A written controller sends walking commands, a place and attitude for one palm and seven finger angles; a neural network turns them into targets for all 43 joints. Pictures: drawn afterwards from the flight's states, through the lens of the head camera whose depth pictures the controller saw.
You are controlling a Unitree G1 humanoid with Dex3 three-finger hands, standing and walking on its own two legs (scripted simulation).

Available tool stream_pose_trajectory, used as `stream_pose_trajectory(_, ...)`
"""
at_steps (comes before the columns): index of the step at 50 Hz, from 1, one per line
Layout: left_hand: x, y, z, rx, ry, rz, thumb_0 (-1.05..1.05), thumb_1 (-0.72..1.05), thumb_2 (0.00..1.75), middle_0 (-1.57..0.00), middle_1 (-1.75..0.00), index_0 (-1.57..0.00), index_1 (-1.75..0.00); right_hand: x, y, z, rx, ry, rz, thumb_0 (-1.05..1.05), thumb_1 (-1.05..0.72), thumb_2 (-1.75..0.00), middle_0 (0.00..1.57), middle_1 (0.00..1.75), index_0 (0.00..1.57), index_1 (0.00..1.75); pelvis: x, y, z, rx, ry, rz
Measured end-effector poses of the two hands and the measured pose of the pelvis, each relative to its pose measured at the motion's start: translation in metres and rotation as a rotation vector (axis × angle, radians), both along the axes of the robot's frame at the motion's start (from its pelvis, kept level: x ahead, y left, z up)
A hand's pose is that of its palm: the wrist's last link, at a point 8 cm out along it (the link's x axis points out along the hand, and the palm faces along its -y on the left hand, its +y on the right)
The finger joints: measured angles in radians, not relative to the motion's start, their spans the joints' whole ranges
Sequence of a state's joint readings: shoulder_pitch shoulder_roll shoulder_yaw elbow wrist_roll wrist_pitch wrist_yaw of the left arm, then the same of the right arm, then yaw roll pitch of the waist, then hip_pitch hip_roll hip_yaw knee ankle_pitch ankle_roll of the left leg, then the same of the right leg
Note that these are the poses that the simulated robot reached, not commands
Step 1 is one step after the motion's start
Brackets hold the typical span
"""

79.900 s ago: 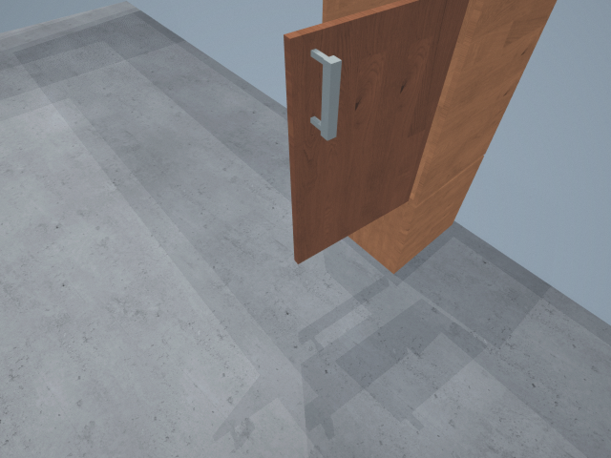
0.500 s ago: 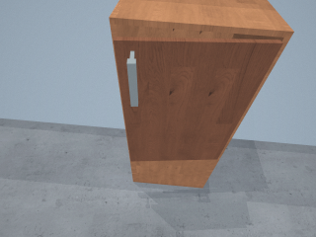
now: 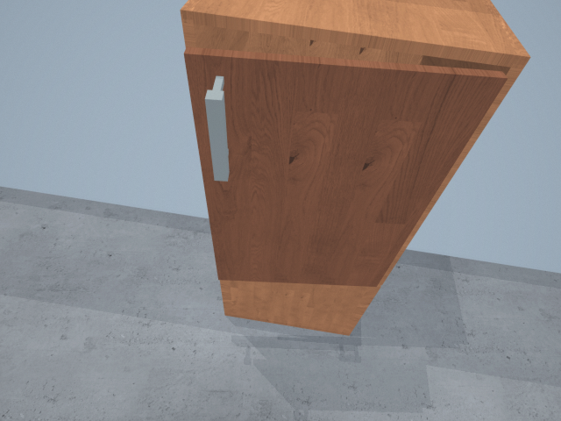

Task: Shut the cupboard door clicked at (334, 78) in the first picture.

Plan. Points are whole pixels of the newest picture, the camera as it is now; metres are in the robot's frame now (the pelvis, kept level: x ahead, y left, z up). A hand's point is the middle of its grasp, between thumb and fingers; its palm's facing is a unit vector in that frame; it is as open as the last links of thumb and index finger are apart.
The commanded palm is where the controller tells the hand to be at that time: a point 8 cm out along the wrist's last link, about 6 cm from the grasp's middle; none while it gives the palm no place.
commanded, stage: shuffle to correct the standing spot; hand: left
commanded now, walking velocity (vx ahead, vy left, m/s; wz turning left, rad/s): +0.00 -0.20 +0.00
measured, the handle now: (220, 131) +0.45 +0.13 +0.17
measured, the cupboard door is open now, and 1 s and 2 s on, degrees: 7 7 7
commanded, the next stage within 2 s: come to a stop and stand still in 0.14 s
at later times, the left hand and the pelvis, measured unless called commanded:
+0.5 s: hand out of the picture +0.00 +0.08 -0.17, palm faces +0.09 -0.99 -0.13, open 7.4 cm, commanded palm none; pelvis +0.01 -0.07 +0.01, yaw +1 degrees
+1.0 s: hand out of the picture +0.00 +0.14 -0.16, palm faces +0.03 -0.98 -0.21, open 7.4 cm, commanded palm none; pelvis -0.03 -0.04 +0.01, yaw +2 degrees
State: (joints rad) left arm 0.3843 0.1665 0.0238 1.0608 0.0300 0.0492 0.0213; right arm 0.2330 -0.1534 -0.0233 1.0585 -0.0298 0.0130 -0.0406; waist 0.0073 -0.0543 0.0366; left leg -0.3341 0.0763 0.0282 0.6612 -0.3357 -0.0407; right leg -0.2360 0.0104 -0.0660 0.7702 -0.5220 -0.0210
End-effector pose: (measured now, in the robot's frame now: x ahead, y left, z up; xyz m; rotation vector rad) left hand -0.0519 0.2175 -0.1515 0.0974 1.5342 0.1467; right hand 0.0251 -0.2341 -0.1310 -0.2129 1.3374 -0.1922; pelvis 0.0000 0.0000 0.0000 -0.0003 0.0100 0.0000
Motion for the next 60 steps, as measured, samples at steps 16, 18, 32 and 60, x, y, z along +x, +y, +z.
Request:
stream_pose_trajectory(16, 0.041, -0.059, 0.018, 0.043, -0.155, 0.02, 0.0, 0.91, 0.9, -0.2, -0.3, -0.2, -0.3, 0.039, -0.061, 0.008, 0.024, -0.043, 0.043, 0.0, -0.91, -0.9, 0.2, 0.3, 0.2, 0.3, 0.001, -0.064, 0.012, 0.0, 0.027, 0.03)
stream_pose_trajectory(18, 0.041, -0.067, 0.016, 0.028, -0.156, 0.019, 0.0, 0.91, 0.9, -0.2, -0.3, -0.2, -0.3, 0.051, -0.06, 0.011, 0.027, -0.078, 0.053, 0.0, -0.91, -0.9, 0.19, 0.3, 0.2, 0.3, 0.002, -0.067, 0.012, -0.011, 0.026, 0.024)
stream_pose_trajectory(32, 0.035, -0.081, 0.018, 0.015, -0.136, 0.04, 0.01, 0.92, 0.9, -0.2, -0.3, -0.2, -0.3, 0.062, -0.044, 0.015, 0.071, -0.134, 0.08, -0.02, -0.93, -0.9, 0.2, 0.3, 0.21, 0.3, 0.005, -0.071, 0.018, -0.001, -0.015, 0.027)
stream_pose_trajectory(60, 0.025, -0.022, 0.021, 0.04, -0.23, -0.036, 0.0, 0.91, 0.9, -0.2, -0.3, -0.2, -0.3, -0.088, -0.009, 0.006, 0.079, 0.062, -0.003, 0.0, -0.91, -0.9, 0.2, 0.3, 0.2, 0.3, -0.041, -0.026, 0.016, -0.011, -0.038, 0.029)
